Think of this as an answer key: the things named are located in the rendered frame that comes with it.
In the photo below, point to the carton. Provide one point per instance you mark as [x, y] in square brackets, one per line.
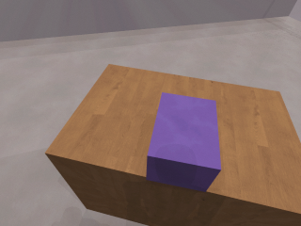
[184, 146]

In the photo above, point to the pedestal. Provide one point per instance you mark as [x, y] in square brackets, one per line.
[102, 152]

